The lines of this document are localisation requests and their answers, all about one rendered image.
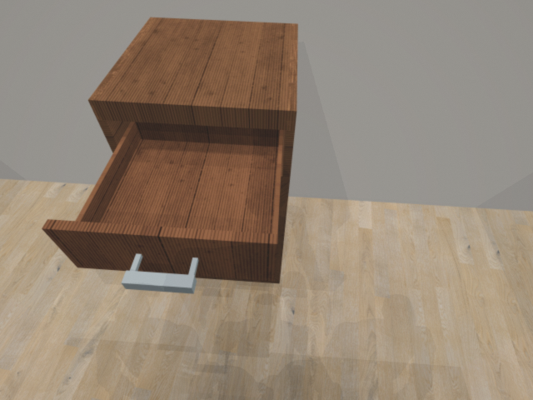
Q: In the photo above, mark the handle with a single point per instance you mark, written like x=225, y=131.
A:
x=159, y=281

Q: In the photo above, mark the cabinet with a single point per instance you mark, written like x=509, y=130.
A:
x=208, y=73

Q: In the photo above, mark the drawer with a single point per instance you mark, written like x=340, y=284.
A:
x=173, y=192

